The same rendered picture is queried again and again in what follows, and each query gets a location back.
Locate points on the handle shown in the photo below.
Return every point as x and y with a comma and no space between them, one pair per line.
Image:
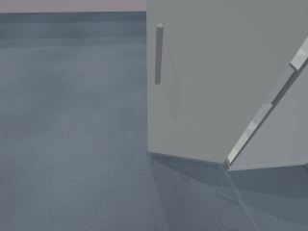
159,48

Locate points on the fridge door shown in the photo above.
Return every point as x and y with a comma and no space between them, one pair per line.
220,61

